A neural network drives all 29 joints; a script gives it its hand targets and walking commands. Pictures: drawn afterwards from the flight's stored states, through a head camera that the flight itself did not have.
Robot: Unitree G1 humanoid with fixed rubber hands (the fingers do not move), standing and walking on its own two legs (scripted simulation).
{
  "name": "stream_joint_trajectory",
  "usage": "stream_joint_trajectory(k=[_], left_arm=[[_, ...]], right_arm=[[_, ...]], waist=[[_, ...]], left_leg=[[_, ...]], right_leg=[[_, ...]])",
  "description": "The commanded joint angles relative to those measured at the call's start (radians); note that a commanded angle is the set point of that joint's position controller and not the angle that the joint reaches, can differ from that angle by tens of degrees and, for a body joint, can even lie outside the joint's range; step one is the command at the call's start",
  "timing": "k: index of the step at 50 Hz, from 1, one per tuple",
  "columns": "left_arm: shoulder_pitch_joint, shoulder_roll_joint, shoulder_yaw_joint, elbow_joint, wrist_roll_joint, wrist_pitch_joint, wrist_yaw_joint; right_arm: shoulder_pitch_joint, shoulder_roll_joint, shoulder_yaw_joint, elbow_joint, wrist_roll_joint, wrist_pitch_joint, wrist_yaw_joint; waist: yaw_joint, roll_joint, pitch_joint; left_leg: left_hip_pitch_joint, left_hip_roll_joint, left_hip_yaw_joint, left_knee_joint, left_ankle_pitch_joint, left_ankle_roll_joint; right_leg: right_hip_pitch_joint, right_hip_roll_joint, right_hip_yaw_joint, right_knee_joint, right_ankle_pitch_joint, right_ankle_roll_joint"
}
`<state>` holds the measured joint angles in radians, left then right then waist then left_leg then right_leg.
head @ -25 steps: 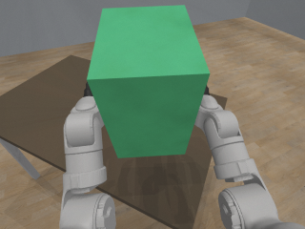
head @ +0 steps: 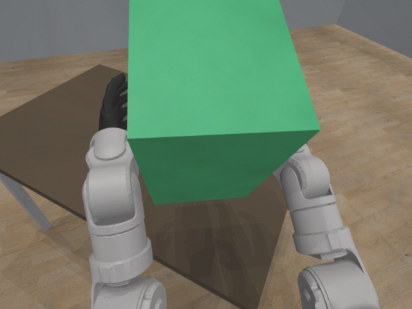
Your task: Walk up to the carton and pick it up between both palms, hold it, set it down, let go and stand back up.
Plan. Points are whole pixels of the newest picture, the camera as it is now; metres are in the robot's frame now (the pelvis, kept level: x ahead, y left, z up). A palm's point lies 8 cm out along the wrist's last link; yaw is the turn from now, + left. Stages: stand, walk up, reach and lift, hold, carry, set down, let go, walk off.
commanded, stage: hold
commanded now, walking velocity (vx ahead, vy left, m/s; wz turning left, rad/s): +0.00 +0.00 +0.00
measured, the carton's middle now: (202, 112) +0.32 +0.02 +0.26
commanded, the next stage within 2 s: none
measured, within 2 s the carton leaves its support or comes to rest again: neither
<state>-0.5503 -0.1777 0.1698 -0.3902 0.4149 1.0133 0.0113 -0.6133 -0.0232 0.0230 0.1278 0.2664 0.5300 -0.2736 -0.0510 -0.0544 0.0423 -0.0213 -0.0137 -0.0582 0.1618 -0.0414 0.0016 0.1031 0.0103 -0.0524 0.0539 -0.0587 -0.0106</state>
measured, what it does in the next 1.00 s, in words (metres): stands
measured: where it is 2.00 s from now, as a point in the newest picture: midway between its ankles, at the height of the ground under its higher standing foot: outside the picture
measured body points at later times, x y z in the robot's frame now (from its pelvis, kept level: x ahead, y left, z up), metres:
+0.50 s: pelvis -0.01 -0.04 +0.00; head -0.04 -0.01 +0.44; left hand +0.35 +0.13 +0.19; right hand +0.37 -0.13 +0.18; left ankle +0.04 +0.11 -0.75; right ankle -0.01 -0.11 -0.75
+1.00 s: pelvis -0.01 +0.01 +0.00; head -0.02 +0.04 +0.45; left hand +0.38 +0.15 +0.20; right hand +0.39 -0.11 +0.20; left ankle +0.04 +0.11 -0.75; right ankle -0.01 -0.11 -0.75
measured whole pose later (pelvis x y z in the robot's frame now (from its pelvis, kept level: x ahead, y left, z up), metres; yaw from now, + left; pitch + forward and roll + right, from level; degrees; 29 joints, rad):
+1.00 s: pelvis -0.01 +0.01 +0.00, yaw -2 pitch +0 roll +0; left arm -0.75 -0.06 0.26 0.00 0.21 1.03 0.07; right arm -0.80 -0.01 -0.07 0.35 0.23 0.69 -0.33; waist -0.03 -0.07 -0.04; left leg -0.09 -0.01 0.01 0.04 0.05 0.02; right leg -0.07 0.00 -0.01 0.12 -0.06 0.00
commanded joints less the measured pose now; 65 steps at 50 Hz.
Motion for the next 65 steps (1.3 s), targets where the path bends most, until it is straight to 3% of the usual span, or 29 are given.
stream_joint_trajectory(k=[1, 4, 6, 9, 12, 16, 19, 23, 24, 25, 26, 29, 35, 39, 42, 44, 50, 57, 59, 65], left_arm=[[-0.586, -0.265, -0.294, 0.230, -0.175, -0.076, -0.167], [-0.638, -0.273, -0.306, 0.270, -0.191, -0.116, -0.168], [-0.681, -0.285, -0.340, 0.250, -0.208, -0.156, -0.162], [-0.749, -0.313, -0.397, 0.174, -0.243, -0.226, -0.160], [-0.756, -0.345, -0.455, 0.098, -0.289, -0.288, -0.164], [-0.702, -0.315, -0.464, 0.070, -0.296, -0.313, -0.158], [-0.653, -0.267, -0.427, 0.101, -0.280, -0.288, -0.155], [-0.611, -0.234, -0.372, 0.173, -0.261, -0.246, -0.164], [-0.536, -0.232, -0.467, 0.159, -0.406, -0.205, -0.116], [-0.548, -0.206, -0.459, 0.149, -0.431, -0.178, -0.092], [-0.566, -0.207, -0.455, 0.163, -0.447, -0.151, -0.084], [-0.620, -0.189, -0.432, 0.163, -0.453, -0.102, -0.076], [-0.721, -0.206, -0.396, 0.157, -0.450, -0.051, -0.064], [-0.843, -0.280, -0.394, 0.213, -0.425, -0.052, -0.058], [-0.890, -0.332, -0.375, 0.260, -0.388, -0.055, -0.054], [-0.894, -0.348, -0.370, 0.265, -0.375, -0.057, -0.051], [-0.827, -0.400, -0.433, 0.160, -0.372, -0.015, -0.061], [-0.703, -0.350, -0.422, 0.033, -0.322, 0.072, -0.110], [-0.692, -0.348, -0.419, -0.001, -0.314, 0.088, -0.121], [-0.685, -0.371, -0.443, -0.038, -0.302, 0.081, -0.134]], right_arm=[[-0.715, 0.304, 0.143, -0.009, -0.009, -0.071, 0.049], [-0.781, 0.350, 0.106, 0.004, -0.044, -0.118, 0.060], [-0.834, 0.389, 0.121, -0.046, -0.064, -0.147, 0.056], [-0.905, 0.458, 0.204, -0.157, -0.066, -0.187, 0.040], [-0.913, 0.537, 0.323, -0.256, -0.032, -0.201, 0.015], [-0.827, 0.556, 0.392, -0.251, -0.008, -0.196, 0.001], [-0.766, 0.521, 0.392, -0.193, -0.001, -0.176, -0.001], [-0.726, 0.488, 0.348, -0.119, -0.006, -0.159, 0.000], [-0.694, 0.500, 0.392, -0.253, 0.056, -0.081, -0.020], [-0.711, 0.469, 0.387, -0.235, 0.057, -0.035, -0.021], [-0.732, 0.456, 0.371, -0.231, 0.057, -0.007, -0.022], [-0.783, 0.436, 0.326, -0.219, 0.073, 0.034, -0.038], [-0.861, 0.447, 0.294, -0.225, 0.134, 0.083, -0.061], [-0.950, 0.508, 0.243, -0.141, 0.104, 0.096, -0.025], [-1.000, 0.526, 0.213, -0.091, 0.078, 0.093, 0.001], [-1.017, 0.528, 0.205, -0.089, 0.072, 0.089, 0.014], [-0.978, 0.520, 0.237, -0.165, 0.078, 0.102, 0.039], [-0.824, 0.460, 0.235, -0.198, 0.072, 0.126, 0.048], [-0.811, 0.456, 0.236, -0.226, 0.073, 0.124, 0.048], [-0.835, 0.465, 0.271, -0.314, 0.078, 0.092, 0.061]], waist=[[-0.018, -0.010, -0.153], [-0.025, -0.003, -0.149], [-0.029, 0.011, -0.216], [-0.024, 0.037, -0.420], [0.008, 0.090, -0.662], [0.041, 0.112, -0.723], [0.048, 0.071, -0.607], [0.035, 0.002, -0.432], [0.001, 0.180, -0.560], [0.024, 0.110, -0.556], [0.010, 0.070, -0.543], [0.017, 0.024, -0.490], [0.029, 0.022, -0.454], [0.018, 0.047, -0.468], [0.017, 0.078, -0.519], [0.023, 0.102, -0.579], [-0.023, 0.168, -0.782], [-0.050, 0.170, -0.680], [-0.052, 0.162, -0.642], [-0.050, 0.176, -0.627]], left_leg=[[0.042, 0.016, 0.109, -0.003, -0.156, -0.017], [0.016, 0.004, 0.112, 0.001, -0.196, -0.005], [0.044, -0.003, 0.107, 0.023, -0.153, 0.006], [0.126, -0.015, 0.096, 0.090, 0.032, 0.028], [0.161, -0.032, 0.077, 0.136, 0.215, 0.033], [0.132, -0.040, 0.060, 0.129, 0.263, 0.037], [0.102, -0.037, 0.056, 0.103, 0.194, 0.040], [0.082, -0.026, 0.060, 0.074, 0.080, 0.041], [0.205, 0.008, -0.006, -0.088, 0.222, 0.054], [0.207, 0.019, -0.015, -0.102, 0.245, 0.050], [0.203, 0.020, -0.019, -0.100, 0.250, 0.054], [0.130, 0.016, -0.008, -0.112, 0.221, 0.052], [0.174, 0.026, 0.001, -0.089, 0.209, 0.060], [0.185, 0.035, 0.008, -0.061, 0.161, 0.053], [0.202, 0.045, 0.019, -0.049, 0.157, 0.042], [0.227, 0.048, 0.020, -0.044, 0.210, 0.030], [0.401, 0.044, 0.023, -0.011, 0.536, -0.035], [0.513, 0.052, 0.034, -0.045, 0.778, -0.085], [0.526, 0.051, 0.039, -0.051, 0.802, -0.082], [0.517, 0.048, 0.046, -0.084, 0.670, -0.066]], right_leg=[[0.004, 0.006, -0.062, 0.056, -0.203, 0.030], [-0.024, 0.004, -0.069, 0.060, -0.255, 0.040], [-0.038, 0.004, -0.069, 0.071, -0.205, 0.049], [0.011, 0.015, -0.063, 0.122, 0.052, 0.059], [0.106, 0.013, -0.055, 0.178, 0.322, 0.085], [0.156, -0.006, -0.045, 0.213, 0.463, 0.110], [0.131, -0.019, -0.039, 0.206, 0.425, 0.120], [0.067, -0.028, -0.034, 0.172, 0.313, 0.121], [0.126, -0.082, 0.089, 0.094, 0.331, 0.076], [0.086, -0.077, 0.092, 0.089, 0.331, 0.068], [0.057, -0.069, 0.091, 0.082, 0.315, 0.064], [0.084, -0.071, 0.095, 0.072, 0.294, 0.069], [-0.016, -0.053, 0.089, 0.075, 0.119, 0.066], [-0.123, -0.034, 0.082, 0.063, -0.050, 0.048], [-0.165, -0.015, 0.073, 0.058, -0.094, 0.032], [-0.153, -0.008, 0.074, 0.057, -0.049, 0.026], [-0.136, 0.015, 0.074, 0.004, 0.144, 0.009], [-0.092, 0.025, 0.075, -0.070, 0.217, 0.022], [-0.084, 0.024, 0.073, -0.083, 0.226, 0.026], [-0.049, 0.024, 0.065, -0.082, 0.187, 0.029]])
